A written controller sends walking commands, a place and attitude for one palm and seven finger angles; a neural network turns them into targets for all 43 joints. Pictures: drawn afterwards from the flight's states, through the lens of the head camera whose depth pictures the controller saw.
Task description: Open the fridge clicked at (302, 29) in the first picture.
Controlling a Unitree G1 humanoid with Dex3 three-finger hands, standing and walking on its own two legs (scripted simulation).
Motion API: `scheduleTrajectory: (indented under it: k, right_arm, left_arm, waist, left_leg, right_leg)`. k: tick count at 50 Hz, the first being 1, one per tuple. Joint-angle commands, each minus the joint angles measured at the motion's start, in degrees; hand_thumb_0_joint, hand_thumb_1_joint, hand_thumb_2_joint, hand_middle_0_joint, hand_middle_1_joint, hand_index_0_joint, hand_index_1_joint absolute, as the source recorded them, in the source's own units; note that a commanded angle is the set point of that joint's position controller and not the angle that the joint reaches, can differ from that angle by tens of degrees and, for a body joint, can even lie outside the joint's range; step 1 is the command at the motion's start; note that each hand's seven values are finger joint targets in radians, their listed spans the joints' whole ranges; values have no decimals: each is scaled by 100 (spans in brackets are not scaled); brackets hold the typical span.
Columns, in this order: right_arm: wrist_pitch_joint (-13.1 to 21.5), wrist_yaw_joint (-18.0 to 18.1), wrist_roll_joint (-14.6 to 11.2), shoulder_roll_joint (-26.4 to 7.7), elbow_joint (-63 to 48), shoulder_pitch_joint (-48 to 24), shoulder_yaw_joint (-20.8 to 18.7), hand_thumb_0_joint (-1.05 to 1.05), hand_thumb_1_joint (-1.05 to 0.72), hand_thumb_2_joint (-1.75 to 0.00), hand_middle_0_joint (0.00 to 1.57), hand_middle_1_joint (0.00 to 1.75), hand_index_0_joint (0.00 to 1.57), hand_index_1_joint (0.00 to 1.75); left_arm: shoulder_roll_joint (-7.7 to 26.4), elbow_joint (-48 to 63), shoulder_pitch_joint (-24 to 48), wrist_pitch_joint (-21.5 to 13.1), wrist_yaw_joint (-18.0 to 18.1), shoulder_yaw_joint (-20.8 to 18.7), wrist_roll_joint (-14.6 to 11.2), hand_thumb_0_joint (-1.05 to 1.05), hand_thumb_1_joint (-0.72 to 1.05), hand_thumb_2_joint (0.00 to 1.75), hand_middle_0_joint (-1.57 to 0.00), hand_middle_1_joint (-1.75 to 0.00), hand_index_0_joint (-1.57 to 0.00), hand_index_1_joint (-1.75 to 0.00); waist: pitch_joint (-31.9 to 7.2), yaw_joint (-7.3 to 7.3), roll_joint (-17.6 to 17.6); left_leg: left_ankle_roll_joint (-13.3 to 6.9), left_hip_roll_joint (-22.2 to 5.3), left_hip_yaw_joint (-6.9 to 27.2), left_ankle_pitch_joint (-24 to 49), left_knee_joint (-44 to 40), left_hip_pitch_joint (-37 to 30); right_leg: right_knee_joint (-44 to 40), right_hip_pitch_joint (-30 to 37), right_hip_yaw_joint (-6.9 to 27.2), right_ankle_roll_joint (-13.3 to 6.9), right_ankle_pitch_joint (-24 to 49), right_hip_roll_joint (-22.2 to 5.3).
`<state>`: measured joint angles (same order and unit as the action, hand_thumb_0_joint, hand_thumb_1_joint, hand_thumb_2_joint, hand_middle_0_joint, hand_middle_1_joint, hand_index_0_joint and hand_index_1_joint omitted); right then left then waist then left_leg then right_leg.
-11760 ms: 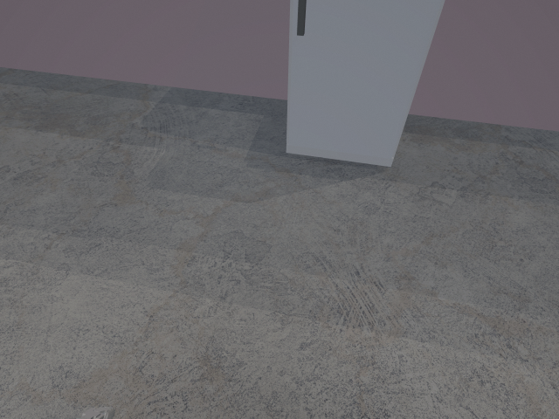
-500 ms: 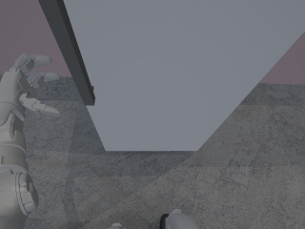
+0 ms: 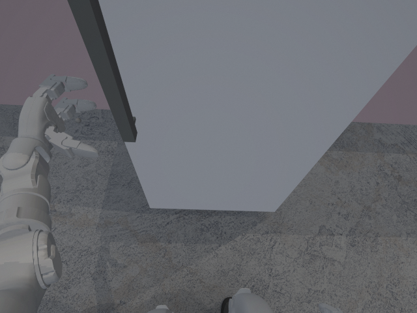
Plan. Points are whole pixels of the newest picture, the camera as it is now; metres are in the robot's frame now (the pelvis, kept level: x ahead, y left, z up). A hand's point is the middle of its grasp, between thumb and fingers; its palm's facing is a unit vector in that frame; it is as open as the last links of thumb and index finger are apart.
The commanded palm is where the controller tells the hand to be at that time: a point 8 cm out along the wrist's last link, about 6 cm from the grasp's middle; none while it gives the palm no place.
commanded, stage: feel for the door with the fingertips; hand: left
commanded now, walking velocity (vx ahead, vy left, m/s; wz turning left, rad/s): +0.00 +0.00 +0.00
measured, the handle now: (113, 71) +0.51 +0.17 +0.15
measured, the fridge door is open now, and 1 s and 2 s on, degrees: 0 0 0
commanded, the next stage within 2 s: slide the fingers in behind the handle in 0.86 s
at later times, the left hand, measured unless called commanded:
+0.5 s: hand (104, 118) +0.46 +0.19 +0.08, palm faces -0.08 -1.00 +0.00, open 13.9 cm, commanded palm +0.43 +0.25 +0.09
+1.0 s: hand (96, 111) +0.47 +0.21 +0.09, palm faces -0.06 -1.00 -0.01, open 13.6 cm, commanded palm +0.46 +0.25 +0.09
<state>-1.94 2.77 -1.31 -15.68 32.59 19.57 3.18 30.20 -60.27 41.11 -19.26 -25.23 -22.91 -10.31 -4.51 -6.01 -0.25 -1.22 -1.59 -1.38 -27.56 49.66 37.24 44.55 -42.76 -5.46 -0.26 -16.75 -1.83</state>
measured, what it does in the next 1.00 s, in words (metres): stands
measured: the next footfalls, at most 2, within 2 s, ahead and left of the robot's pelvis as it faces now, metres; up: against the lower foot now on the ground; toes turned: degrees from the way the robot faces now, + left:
none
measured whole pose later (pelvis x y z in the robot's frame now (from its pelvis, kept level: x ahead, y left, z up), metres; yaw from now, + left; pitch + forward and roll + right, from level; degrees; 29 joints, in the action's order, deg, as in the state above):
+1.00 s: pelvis +0.00 +0.00 +0.00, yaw +1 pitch +17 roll -2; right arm -1.9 2.3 -0.7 -16.2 34.9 21.7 2.1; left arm 28.3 -63.5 47.3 -20.6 -21.9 -20.1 -9.3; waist -4.5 -6.7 -0.5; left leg -1.2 -1.1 -0.7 -27.6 50.8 40.4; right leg 45.7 -45.6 -5.9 -0.3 -17.0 -2.3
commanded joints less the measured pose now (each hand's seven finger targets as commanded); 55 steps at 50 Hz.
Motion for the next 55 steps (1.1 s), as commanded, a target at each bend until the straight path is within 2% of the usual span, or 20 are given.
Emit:
scheduleTrajectory:
  k: [1,3,5,6,10,17,19,22,24,27,31,36,38,42,44,48,50,51,52,55]
  right_arm:
    - [136,104,-12,-1032,-360,716,-400,0,-90,-90,20,30,20,30]
    - [139,98,-11,-1014,-334,752,-405,0,-90,-90,20,30,20,30]
    - [130,107,-19,-1063,-291,794,-410,0,-90,-90,20,30,20,30]
    - [129,112,-23,-1058,-287,796,-402,0,-90,-90,20,30,20,30]
    - [140,89,-3,-1028,-307,850,-433,0,-90,-90,20,30,20,30]
    - [120,30,5,-1003,-377,877,-456,0,-90,-90,20,30,20,30]
    - [129,-4,9,-946,-401,868,-476,0,-90,-90,20,30,20,30]
    - [126,-23,11,-969,-414,873,-477,0,-90,-90,20,30,20,30]
    - [121,-33,2,-947,-378,845,-471,0,-90,-90,20,30,20,30]
    - [109,1,7,-970,-365,829,-443,0,-90,-90,20,30,20,30]
    - [154,1,17,-916,-349,835,-448,0,-90,-90,20,30,20,30]
    - [147,20,2,-969,-236,864,-430,0,-90,-90,20,30,20,30]
    - [146,16,28,-972,-252,902,-446,0,-90,-90,20,30,20,30]
    - [122,13,28,-979,-198,942,-448,0,-90,-90,20,30,20,30]
    - [100,15,35,-1012,-143,991,-454,0,-90,-90,20,30,20,30]
    - [99,13,46,-1006,-63,1065,-457,0,-90,-90,20,30,20,30]
    - [100,3,58,-1005,-32,1086,-449,0,-90,-90,20,30,20,30]
    - [99,0,61,-1019,-30,1097,-445,0,-90,-90,20,30,20,30]
    - [109,-6,71,-1022,-61,1113,-442,0,-90,-90,20,30,20,30]
    - [106,-49,79,-1003,-68,1119,-473,0,-90,-90,20,30,20,30]
  left_arm:
    - [1624,1180,2454,-393,-104,-250,-129,0,-50,30,-30,-120,-30,-120]
    - [1464,1213,2473,-390,-156,-129,-181,0,-50,30,-30,-120,-30,-120]
    - [1681,972,2414,-334,-147,-317,-208,0,-50,30,-30,-120,-30,-120]
    - [1555,985,2534,-314,-154,-187,-206,0,-50,30,-30,-120,-30,-120]
    - [1519,1290,2476,-348,-72,-183,-170,0,-50,30,-30,-120,-30,-120]
    - [1429,1556,2315,-338,270,-233,-142,0,-50,30,-30,-120,-30,-120]
    - [1128,1763,2225,-352,356,-25,-83,0,-50,30,-30,-120,-30,-120]
    - [1185,1694,1916,-338,504,-168,-120,0,-50,30,-30,-120,-30,-120]
    - [1091,1619,2062,-311,565,-96,-84,0,-50,30,-30,-120,-30,-120]
    - [1406,1531,2390,-361,625,-244,47,0,-50,30,-30,-120,-30,-120]
    - [1199,1585,2428,-490,556,-132,9,0,-50,30,-30,-120,-30,-120]
    - [968,931,2632,-364,361,97,-33,0,-50,30,-30,-120,-30,-120]
    - [1102,1177,2741,-419,336,0,-19,0,-50,30,-30,-120,-30,-120]
    - [915,995,2933,-412,360,150,-47,0,-50,30,-30,-120,-30,-120]
    - [1118,848,3054,-387,392,36,21,0,-50,30,-30,-120,-30,-120]
    - [997,840,3409,-370,409,223,97,0,-50,30,-30,-120,-30,-120]
    - [800,646,3436,-325,428,367,111,0,-50,30,-30,-120,-30,-120]
    - [825,549,3383,-305,451,339,114,0,-50,30,-30,-120,-30,-120]
    - [782,645,3422,-330,444,370,111,0,-50,30,-30,-120,-30,-120]
    - [722,784,3221,-364,426,393,122,0,-50,30,-30,-120,-30,-120]
  waist:
    - [-2244,-65,-542]
    - [-2334,-89,-701]
    - [-2186,-112,-350]
    - [-2140,-176,-294]
    - [-2401,-59,-673]
    - [-2374,-21,-515]
    - [-2552,1,-769]
    - [-2400,54,-410]
    - [-2240,-15,-378]
    - [-2115,-32,-441]
    - [-2478,-25,-539]
    - [-2036,-206,-296]
    - [-2473,-118,-621]
    - [-2192,-250,-411]
    - [-2266,-269,-339]
    - [-2333,-361,-724]
    - [-2190,-430,-507]
    - [-2102,-428,-422]
    - [-2140,-421,-640]
    - [-2468,-330,-709]
  left_leg:
    - [18,142,257,2106,-717,-337]
    - [31,142,255,2253,-684,-456]
    - [0,137,252,1975,-699,-203]
    - [-11,148,255,1888,-724,-127]
    - [15,158,255,2112,-726,-332]
    - [13,144,257,2234,-773,-350]
    - [51,130,247,2439,-773,-626]
    - [40,120,245,2516,-794,-447]
    - [35,121,196,2330,-830,-355]
    - [10,150,184,2105,-817,-205]
    - [36,145,182,2464,-742,-458]
    - [17,135,215,2123,-732,-249]
    - [40,144,238,2533,-659,-528]
    - [33,136,281,2456,-611,-423]
    - [29,136,303,2293,-612,-356]
    - [70,121,376,2457,-555,-613]
    - [62,121,408,2223,-560,-498]
    - [53,121,422,2111,-582,-423]
    - [60,135,433,2217,-580,-516]
    - [107,113,453,2447,-550,-756]
  right_leg:
    - [-157,1913,382,-133,1552,217]
    - [-149,1857,378,-134,1620,232]
    - [-203,1887,389,-111,1481,231]
    - [-216,1902,392,-102,1458,218]
    - [-177,1933,385,-134,1550,221]
    - [-158,2012,343,-149,1636,246]
    - [-161,1895,342,-136,1657,252]
    - [-151,2080,324,-151,1834,263]
    - [-191,2045,344,-112,1788,246]
    - [-160,2082,393,-127,1685,223]
    - [-124,2168,418,-119,1973,230]
    - [-163,1834,377,-104,1703,233]
    - [-75,1893,382,-131,1892,229]
    - [-83,1649,340,-123,1797,244]
    - [-92,1629,356,-105,1656,243]
    - [-71,1280,320,-115,1523,245]
    - [-87,1166,287,-106,1333,253]
    - [-105,1150,278,-108,1243,251]
    - [-78,1086,261,-132,1252,251]
    - [-55,1113,246,-135,1304,260]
